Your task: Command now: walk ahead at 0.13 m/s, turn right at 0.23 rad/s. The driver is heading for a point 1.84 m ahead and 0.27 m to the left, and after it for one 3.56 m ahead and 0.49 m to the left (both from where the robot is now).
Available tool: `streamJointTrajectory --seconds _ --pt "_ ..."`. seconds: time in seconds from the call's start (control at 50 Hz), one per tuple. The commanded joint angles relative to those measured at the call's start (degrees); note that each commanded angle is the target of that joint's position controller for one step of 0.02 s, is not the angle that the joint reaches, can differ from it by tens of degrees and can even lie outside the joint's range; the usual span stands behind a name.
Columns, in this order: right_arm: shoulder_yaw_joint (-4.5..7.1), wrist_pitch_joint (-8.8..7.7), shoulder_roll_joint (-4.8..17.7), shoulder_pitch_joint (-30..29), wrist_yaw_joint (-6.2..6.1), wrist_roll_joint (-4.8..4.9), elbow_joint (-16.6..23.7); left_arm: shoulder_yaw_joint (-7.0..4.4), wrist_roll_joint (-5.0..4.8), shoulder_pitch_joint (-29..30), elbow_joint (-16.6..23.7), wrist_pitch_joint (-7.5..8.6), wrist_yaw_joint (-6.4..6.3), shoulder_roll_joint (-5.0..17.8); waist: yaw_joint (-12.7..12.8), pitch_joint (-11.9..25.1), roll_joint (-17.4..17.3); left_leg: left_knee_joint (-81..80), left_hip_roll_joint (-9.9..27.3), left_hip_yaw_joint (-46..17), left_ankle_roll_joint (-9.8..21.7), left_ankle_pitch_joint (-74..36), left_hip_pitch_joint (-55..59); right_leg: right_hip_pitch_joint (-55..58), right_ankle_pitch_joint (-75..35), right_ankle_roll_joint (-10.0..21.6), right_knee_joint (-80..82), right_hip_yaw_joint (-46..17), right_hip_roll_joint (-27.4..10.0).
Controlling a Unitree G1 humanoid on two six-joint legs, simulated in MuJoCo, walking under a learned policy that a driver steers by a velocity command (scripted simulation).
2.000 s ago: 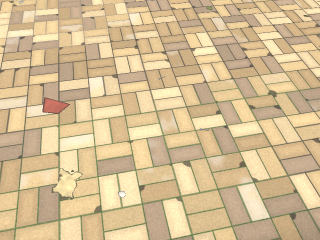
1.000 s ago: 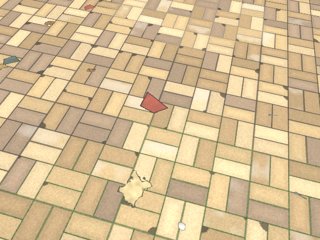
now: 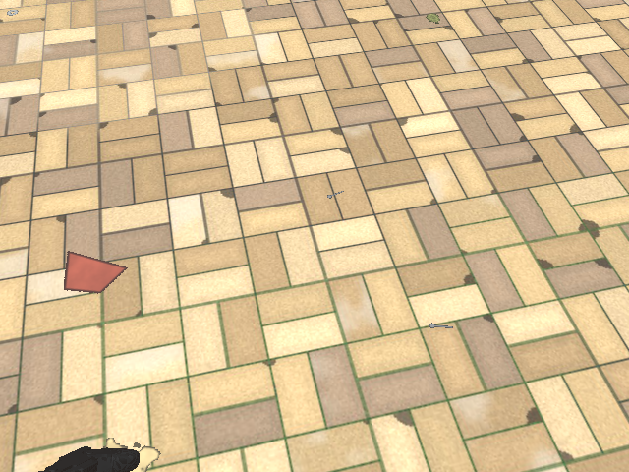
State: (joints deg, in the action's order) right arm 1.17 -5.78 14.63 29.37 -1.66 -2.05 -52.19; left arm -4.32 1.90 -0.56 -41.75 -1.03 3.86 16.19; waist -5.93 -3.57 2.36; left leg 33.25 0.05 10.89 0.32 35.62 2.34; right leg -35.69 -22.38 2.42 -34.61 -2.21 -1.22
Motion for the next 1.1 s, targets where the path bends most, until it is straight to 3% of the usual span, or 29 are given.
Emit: streamJointTrajectory --seconds 0.02,0.08,0.1,0.12,0.14,0.16,0.18,0.2,0.22,0.24,0.28,0.3,0.34,0.38,0.46,0.48,0.5,0.54,0.62,0.7,0.76,0.78,0.8,0.82,0.84,0.86,0.92,1.02,1.1 --pt "0.45 0.78 5.2 1.6 -0.68 -0.53 0.9 1.18 -0.43 5.3 2.3 1.25 -0.22 -0.3 -0.5 -3.6 -3.2 2.8 10.1 -6.8 6.8 -28.9 -7.7 6.4 -8.7 0.7 9.2 2.5 -0.4" --pt "0.44 3.03 5.3 2.2 -1.27 -0.72 -0.6 0.66 0.56 -11.7 -7.0 1.89 -1.52 1.7 4.5 1.4 -1.8 24.1 7.4 -7.6 7.3 -29.5 -4.5 20.6 -12.4 1.1 19.9 2.0 -1.5" --pt "0.73 3.80 5.8 1.2 -1.03 0.57 -1.1 -0.04 2.30 -22.6 -11.7 2.39 -2.26 3.2 10.2 5.1 1.6 40.0 4.3 -5.2 6.5 -27.8 -10.2 35.2 -17.4 0.7 25.5 5.7 -0.9" --pt "1.26 4.24 4.3 4.8 -0.75 2.69 -2.7 -1.33 2.84 -27.6 -14.7 2.74 -2.24 7.6 10.6 10.3 10.4 61.5 -2.0 -2.3 4.8 12.4 -24.9 53.0 -35.0 2.0 17.4 2.8 -7.1" --pt "1.09 4.70 1.9 15.1 -1.35 5.96 -3.5 -1.74 0.85 -29.8 -13.7 3.57 -1.83 12.1 6.8 20.9 12.0 79.1 -4.7 -10.8 2.1 25.5 -43.6 73.8 -73.8 8.8 -8.6 -7.6 -21.4" --pt "0.49 4.31 3.4 12.1 -1.76 6.28 -2.6 -1.55 -1.85 -28.8 -11.7 3.32 -1.95 10.1 10.7 27.5 6.0 79.0 -3.3 -17.1 2.0 19.3 -49.8 74.3 -71.0 13.4 -7.2 -13.1 -26.1" --pt "0.68 4.46 5.0 6.8 -1.54 3.54 -1.7 -0.05 -2.30 -22.8 -9.4 2.74 -2.58 5.7 9.6 22.2 -1.2 71.2 0.2 -17.0 2.0 9.3 -50.0 62.2 -44.5 14.0 1.5 -11.9 -24.4" --pt "-0.12 5.62 3.1 3.8 -1.26 2.05 -0.6 0.52 -1.83 -14.4 -8.7 2.72 -4.41 4.3 5.7 20.8 2.1 68.7 3.1 -14.8 1.3 3.6 -49.8 53.3 -18.2 19.1 5.9 -15.6 -25.5" --pt "0.09 6.47 3.8 1.5 -0.56 -0.71 -0.5 1.50 -2.02 -9.3 -6.4 3.05 -5.58 1.8 3.7 16.6 -1.1 58.3 4.0 -13.6 0.5 -6.6 -42.8 37.6 1.9 19.2 14.1 -14.9 -23.7" --pt "0.78 7.57 4.7 -2.0 -0.38 -2.07 -0.8 2.30 -1.56 -7.9 -6.6 3.95 -5.85 0.5 4.0 11.7 -0.1 52.1 3.9 -14.7 0.0 -12.9 -33.0 23.7 -0.6 18.2 17.1 -12.7 -22.0" --pt "0.22 8.31 1.2 -3.3 0.67 -0.33 -0.8 2.46 -0.55 -10.0 -9.2 5.04 -5.08 1.4 1.9 6.2 0.6 33.6 4.0 -14.0 -1.0 -19.7 -22.9 11.1 -4.7 14.3 18.2 -3.9 -14.5" --pt "-0.50 7.90 -0.8 -3.0 0.90 -0.05 -1.2 2.61 -0.54 -10.4 -10.1 5.24 -4.70 0.9 1.4 7.2 2.4 23.1 4.0 -13.1 -0.8 -21.0 -19.8 12.0 -3.9 11.5 17.4 -1.0 -11.1" --pt "-0.86 7.41 -1.5 -3.3 0.55 0.97 -2.6 2.76 -0.27 -12.5 -11.2 5.01 -4.22 0.4 2.9 10.1 6.6 14.2 1.9 -11.2 -0.5 -20.5 -16.0 16.2 -4.6 10.4 15.6 -0.4 -9.5" --pt "-0.47 7.61 -0.3 -4.4 0.61 1.06 -2.8 2.71 -0.55 -14.1 -11.7 4.10 -3.76 0.5 3.5 10.9 5.7 10.2 1.3 -10.9 0.1 -21.3 -13.0 15.6 11.7 9.7 16.0 -2.1 -10.6" --pt "0.43 6.54 2.5 -11.6 1.58 -1.04 1.0 1.77 0.01 -13.7 -9.6 1.39 -4.68 2.1 3.9 2.1 -2.0 -3.1 3.6 -14.2 3.5 -23.1 -10.7 5.9 45.3 4.1 13.8 -4.8 -9.3" --pt "1.02 5.89 5.6 -11.8 1.36 -1.32 2.1 1.62 -0.04 -17.1 -8.7 1.17 -4.75 0.7 6.7 1.6 -10.6 -7.5 10.7 -23.7 5.2 -29.3 -11.3 4.9 48.2 1.7 6.7 -0.6 -4.4" --pt "1.93 6.09 7.2 -10.9 1.22 0.53 1.7 1.74 -1.07 -15.8 -7.8 0.59 -5.01 -0.6 4.9 1.2 -18.0 -15.2 17.1 -34.6 10.4 -22.4 -18.3 6.9 47.6 -0.3 -0.5 6.0 2.6" --pt "2.46 6.32 7.2 -11.4 0.74 0.53 2.4 0.71 -0.90 -12.0 -6.1 -0.33 -4.95 0.9 4.0 -0.7 -14.4 -19.3 17.4 -38.1 14.0 -19.1 -21.0 6.2 50.4 -0.7 -12.5 2.8 4.2" --pt "3.71 6.91 6.5 -15.7 0.59 0.44 4.5 1.06 -0.35 -11.8 -5.2 -0.15 -5.19 -1.0 5.5 2.9 -10.2 -15.2 9.8 -30.0 12.3 -26.8 -17.4 5.7 47.1 -1.9 -13.4 2.6 5.1" --pt "4.96 7.24 7.6 -14.9 1.01 0.57 5.3 1.17 -1.32 -10.8 -3.0 0.19 -5.68 -0.5 4.3 6.9 -12.1 -14.1 9.1 -32.5 11.4 -28.1 -16.4 11.9 45.6 -2.2 -5.1 2.5 6.4" --pt "5.51 7.71 8.1 -18.3 1.30 0.85 7.1 0.94 -1.66 -16.4 -3.3 0.95 -6.24 0.0 8.1 7.5 -11.5 -12.5 6.3 -33.8 7.8 -23.1 -22.9 25.4 39.0 -1.1 10.4 2.6 6.1" --pt "5.29 7.46 6.5 -18.0 1.22 1.25 7.7 0.13 -1.26 -19.0 -3.6 1.47 -6.68 2.8 8.7 8.2 -8.1 -9.6 3.9 -31.8 4.8 -15.1 -30.6 34.7 38.3 -0.7 13.9 -0.8 1.2" --pt "4.31 7.01 2.0 -17.9 1.45 2.04 9.9 -1.22 -0.11 -21.1 -2.5 1.73 -7.00 9.2 9.3 9.1 6.0 4.1 -3.5 -23.1 1.6 -7.2 -42.1 42.1 51.3 2.2 21.1 -17.7 -13.9" --pt "4.51 6.46 3.1 -21.1 1.28 0.67 11.4 -1.68 0.50 -18.2 -1.8 1.21 -7.00 12.1 10.2 5.1 11.0 14.6 -8.8 -16.5 0.8 -1.7 -47.4 33.9 50.7 7.9 24.4 -28.8 -23.4" --pt "5.38 6.39 6.7 -22.6 1.52 -0.67 11.6 -0.50 0.52 -16.9 -1.4 1.11 -7.14 8.3 8.7 2.5 2.8 20.9 -4.8 -19.2 1.1 -5.1 -45.0 29.9 45.5 9.6 22.5 -24.2 -21.0" --pt "5.47 6.62 5.7 -20.6 1.99 -0.55 10.5 0.34 0.32 -13.7 -1.0 1.23 -7.04 5.6 6.2 1.4 1.2 24.5 -4.7 -19.0 0.9 -9.0 -43.8 27.2 39.1 9.1 21.0 -18.1 -17.5" --pt "5.22 7.74 4.7 -14.5 3.26 -0.63 8.1 1.04 -0.24 -10.4 0.4 1.68 -6.58 3.1 3.7 4.1 4.6 33.0 -4.0 -14.9 -1.1 -15.2 -41.6 27.5 19.1 8.1 17.5 -5.0 -11.3" --pt "3.23 8.90 1.5 -20.5 3.74 -0.06 10.5 0.73 -0.29 -17.4 -2.4 1.60 -6.04 3.7 7.2 4.4 5.5 20.9 -3.3 -13.2 -2.4 -16.9 -38.3 30.5 13.4 10.0 15.3 -1.7 -11.4" --pt "2.46 8.65 1.9 -23.2 3.69 0.86 11.7 0.25 -0.29 -17.8 -3.0 1.46 -5.07 5.8 7.8 4.8 6.8 10.0 -3.3 -9.7 -0.6 -14.7 -26.7 26.0 14.1 10.2 13.7 -1.2 -12.5"
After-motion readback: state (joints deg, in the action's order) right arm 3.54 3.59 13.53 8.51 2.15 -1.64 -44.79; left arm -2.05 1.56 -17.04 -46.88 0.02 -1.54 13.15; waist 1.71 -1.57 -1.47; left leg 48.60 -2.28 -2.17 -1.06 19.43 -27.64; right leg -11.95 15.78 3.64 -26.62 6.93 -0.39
